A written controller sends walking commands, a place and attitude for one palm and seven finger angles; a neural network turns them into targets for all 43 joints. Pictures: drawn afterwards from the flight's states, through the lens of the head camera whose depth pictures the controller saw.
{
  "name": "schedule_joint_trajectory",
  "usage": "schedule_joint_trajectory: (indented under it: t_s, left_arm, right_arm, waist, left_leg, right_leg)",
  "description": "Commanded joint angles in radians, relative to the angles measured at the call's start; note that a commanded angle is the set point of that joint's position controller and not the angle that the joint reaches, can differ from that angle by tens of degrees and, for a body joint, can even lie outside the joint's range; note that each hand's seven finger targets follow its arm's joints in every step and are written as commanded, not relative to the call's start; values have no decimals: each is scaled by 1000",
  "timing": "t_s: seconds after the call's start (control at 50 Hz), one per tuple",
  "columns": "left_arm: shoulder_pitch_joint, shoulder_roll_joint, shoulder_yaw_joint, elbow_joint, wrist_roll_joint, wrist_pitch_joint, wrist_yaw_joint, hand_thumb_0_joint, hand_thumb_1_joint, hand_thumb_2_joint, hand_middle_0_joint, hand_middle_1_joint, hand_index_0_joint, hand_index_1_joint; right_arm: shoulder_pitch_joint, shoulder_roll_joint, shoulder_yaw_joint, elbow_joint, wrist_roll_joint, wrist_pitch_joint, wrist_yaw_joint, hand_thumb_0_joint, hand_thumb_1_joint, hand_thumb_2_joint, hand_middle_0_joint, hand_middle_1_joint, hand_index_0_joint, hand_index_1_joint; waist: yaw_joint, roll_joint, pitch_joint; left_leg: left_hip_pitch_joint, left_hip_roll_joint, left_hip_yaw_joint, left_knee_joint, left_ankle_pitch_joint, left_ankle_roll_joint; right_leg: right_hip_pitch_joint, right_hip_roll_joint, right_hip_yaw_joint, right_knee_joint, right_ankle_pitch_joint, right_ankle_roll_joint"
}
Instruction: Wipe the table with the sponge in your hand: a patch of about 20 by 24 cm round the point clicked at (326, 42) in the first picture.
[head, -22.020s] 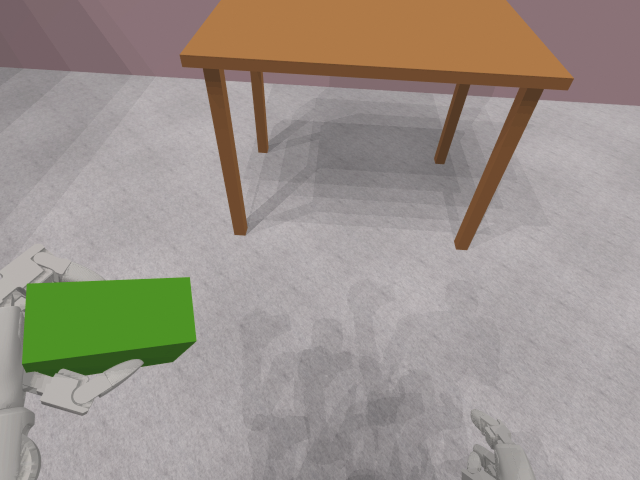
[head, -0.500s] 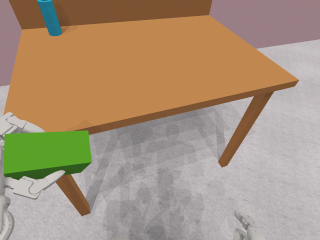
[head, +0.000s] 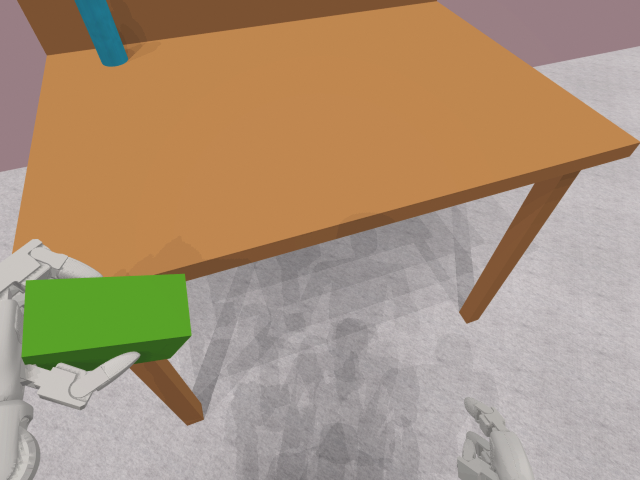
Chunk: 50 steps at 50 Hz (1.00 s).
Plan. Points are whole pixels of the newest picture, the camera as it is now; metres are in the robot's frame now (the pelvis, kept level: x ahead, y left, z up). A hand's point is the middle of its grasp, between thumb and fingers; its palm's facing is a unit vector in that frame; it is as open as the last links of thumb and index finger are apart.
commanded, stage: shuffle to correct the standing spot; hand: left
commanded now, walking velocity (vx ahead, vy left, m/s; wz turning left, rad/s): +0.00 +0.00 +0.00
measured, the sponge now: (133, 323) +0.24 +0.21 +0.12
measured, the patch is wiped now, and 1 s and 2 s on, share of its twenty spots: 0.00 0.00 0.00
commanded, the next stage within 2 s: come to a stop and stand still in 1.36 s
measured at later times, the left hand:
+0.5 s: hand (101, 299) +0.24 +0.23 +0.16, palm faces +0.42 -0.85 -0.31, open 10.1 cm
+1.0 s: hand (212, 225) +0.34 +0.15 +0.16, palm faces +0.40 -0.79 -0.46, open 10.1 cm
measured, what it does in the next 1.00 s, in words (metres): walks ahead: right foot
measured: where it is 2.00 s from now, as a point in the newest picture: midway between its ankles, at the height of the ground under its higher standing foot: (394, 473)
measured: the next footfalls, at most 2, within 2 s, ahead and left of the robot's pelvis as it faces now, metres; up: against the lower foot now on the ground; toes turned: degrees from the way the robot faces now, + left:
right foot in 0.90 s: +0.22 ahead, -0.22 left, +0.00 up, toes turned -8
left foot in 1.08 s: +0.20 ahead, +0.02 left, +0.00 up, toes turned +8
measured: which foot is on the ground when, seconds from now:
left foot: down 0.00-0.90, up 0.92-1.00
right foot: down 0.00-0.60, up 0.62-0.88, down 0.90-1.00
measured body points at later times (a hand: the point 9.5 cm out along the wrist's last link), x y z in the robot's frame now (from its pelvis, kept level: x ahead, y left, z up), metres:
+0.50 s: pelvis +0.03 -0.01 -0.01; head +0.04 +0.01 +0.44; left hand +0.21 +0.28 +0.17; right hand +0.18 -0.23 -0.10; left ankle +0.00 +0.11 -0.71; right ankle -0.01 -0.08 -0.74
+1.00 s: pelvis +0.12 -0.09 -0.02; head +0.16 -0.09 +0.42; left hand +0.31 +0.19 +0.18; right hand +0.29 -0.32 -0.13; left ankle +0.09 +0.05 -0.69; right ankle +0.18 -0.22 -0.74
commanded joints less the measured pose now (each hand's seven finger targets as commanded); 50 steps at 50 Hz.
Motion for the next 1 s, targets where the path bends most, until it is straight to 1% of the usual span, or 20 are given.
schedule_joint_trajectory:
  t_s: [0.0,0.08,0.22,0.3,0.36,0.4,0.42,0.48,0.54,0.56,0.58,0.6,0.62,0.68,0.76,0.84,0.86,0.88,0.9,0.98]
  left_arm:
    - [-76,210,145,-294,-7,-86,27,0,100,1300,-1200,-1600,-1200,-1600]
    - [-10,191,147,-264,-14,-85,25,0,100,1300,-1200,-1600,-1200,-1600]
    - [-76,164,116,-208,-13,-58,17,0,100,1300,-1200,-1600,-1200,-1600]
    - [-139,165,92,-246,1,-59,17,0,100,1300,-1200,-1600,-1200,-1600]
    - [-130,189,103,-254,1,-49,20,0,100,1300,-1200,-1600,-1200,-1600]
    - [-159,196,103,-283,-16,-47,25,0,100,1300,-1200,-1600,-1200,-1600]
    - [-167,203,111,-290,-20,-58,31,0,100,1300,-1200,-1600,-1200,-1600]
    - [-130,224,136,-333,-15,-71,42,0,100,1300,-1200,-1600,-1200,-1600]
    - [-116,244,163,-372,-31,-76,39,0,100,1300,-1200,-1600,-1200,-1600]
    - [-77,234,164,-370,-40,-79,34,0,100,1300,-1200,-1600,-1200,-1600]
    - [-91,230,164,-414,-36,-101,28,0,100,1300,-1200,-1600,-1200,-1600]
    - [-119,283,193,-406,-27,-118,20,0,100,1300,-1200,-1600,-1200,-1600]
    - [-115,277,208,-336,-23,-109,4,0,100,1300,-1200,-1600,-1200,-1600]
    - [-108,274,211,-373,-9,-89,-21,0,100,1300,-1200,-1600,-1200,-1600]
    - [77,204,200,-342,-14,-90,-25,0,100,1300,-1200,-1600,-1200,-1600]
    - [20,230,220,-299,-10,-86,-9,0,100,1300,-1200,-1600,-1200,-1600]
    - [14,237,212,-279,-10,-71,1,0,100,1300,-1200,-1600,-1200,-1600]
    - [-35,283,232,-278,-2,-61,13,0,100,1300,-1200,-1600,-1200,-1600]
    - [-79,319,259,-292,-4,-58,19,0,100,1300,-1200,-1600,-1200,-1600]
    - [-102,246,181,-360,-2,-43,31,0,100,1300,-1200,-1600,-1200,-1600]
  right_arm:
    - [-81,-116,-53,-179,6,-57,-10,0,-900,-900,200,300,200,300]
    - [-64,-119,-57,-178,6,-47,-6,0,-900,-900,200,300,200,300]
    - [-79,-122,-53,-185,10,-19,-27,0,-900,-900,200,300,200,300]
    - [-69,-121,-54,-183,4,-25,-28,0,-900,-900,200,300,200,300]
    - [-64,-118,-60,-184,6,-27,-23,0,-900,-900,200,300,200,300]
    - [-65,-109,-66,-182,19,-26,-17,0,-900,-900,200,300,200,300]
    - [-69,-111,-66,-181,22,-27,-13,0,-900,-900,200,300,200,300]
    - [-67,-87,-45,-175,15,-15,-4,0,-900,-900,200,300,200,300]
    - [-29,-81,-44,-162,-8,-7,-10,0,-900,-900,200,300,200,300]
    - [-34,-108,-58,-167,-10,-11,-19,0,-900,-900,200,300,200,300]
    - [-52,-129,-71,-184,-19,-16,-13,0,-900,-900,200,300,200,300]
    - [-72,-111,-55,-192,-20,-26,-7,0,-900,-900,200,300,200,300]
    - [-68,-127,-67,-176,-8,-20,1,0,-900,-900,200,300,200,300]
    - [-78,-132,-82,-171,-12,-20,12,0,-900,-900,200,300,200,300]
    - [-40,-126,-84,-199,8,-38,26,0,-900,-900,200,300,200,300]
    - [-36,-109,-80,-205,12,-40,10,0,-900,-900,200,300,200,300]
    - [-24,-90,-71,-201,22,-42,3,0,-900,-900,200,300,200,300]
    - [-24,-76,-73,-206,22,-39,0,0,-900,-900,200,300,200,300]
    - [-61,-90,-72,-214,24,-47,-4,0,-900,-900,200,300,200,300]
    - [-86,-87,-46,-160,17,-18,-1,0,-900,-900,200,300,200,300]
  waist:
    - [-3,61,-220]
    - [-10,72,-215]
    - [-29,174,-71]
    - [-22,156,-86]
    - [-13,0,-110]
    - [0,-164,-104]
    - [11,-148,-95]
    - [5,-12,-94]
    - [-40,55,-174]
    - [-56,201,-210]
    - [-35,386,-225]
    - [-32,267,-191]
    - [-25,127,-118]
    - [-18,177,-69]
    - [3,256,-125]
    - [16,79,-191]
    - [12,-65,-200]
    - [7,-333,-232]
    - [28,-392,-218]
    - [-7,-152,-159]
  left_leg:
    - [67,93,-81,-37,374,38]
    - [38,97,-92,-66,284,33]
    - [-71,216,-280,-250,-328,104]
    - [-75,207,-229,-167,-248,100]
    - [-195,113,-71,99,-156,59]
    - [-352,30,33,383,-155,15]
    - [-437,44,16,482,-234,5]
    - [-412,100,10,408,-247,9]
    - [45,17,137,41,69,14]
    - [266,109,-17,-56,161,60]
    - [436,377,-483,-148,319,166]
    - [374,464,-626,-196,306,243]
    - [328,471,-549,-193,355,284]
    - [167,437,-356,-174,313,237]
    - [-53,298,4,-161,165,120]
    - [-169,231,106,131,-70,54]
    - [-185,147,150,326,-116,31]
    - [-390,54,156,579,-275,0]
    - [-478,61,54,745,-409,-7]
    - [-224,136,26,442,-307,13]
  right_leg:
    - [113,-124,120,-73,390,18]
    - [117,-111,107,-79,290,11]
    - [-48,-7,20,8,-109,15]
    - [14,-14,23,-61,-83,-4]
    - [100,-129,221,-126,-134,-80]
    - [191,-310,481,-210,-107,-210]
    - [250,-360,504,-213,35,-263]
    - [243,-349,384,-83,361,-264]
    - [-11,-156,78,201,295,-126]
    - [-184,-61,-15,455,212,-45]
    - [-462,52,6,695,-194,16]
    - [-510,37,129,819,-220,7]
    - [-591,-11,160,838,-180,16]
    - [-577,-92,161,769,-106,30]
    - [-186,-81,3,295,52,32]
    - [142,-16,-104,30,82,51]
    - [158,-47,-28,-48,26,19]
    - [261,-254,313,-128,-9,-82]
    - [224,-396,514,-192,-32,-177]
    - [-58,-336,305,-78,35,-185]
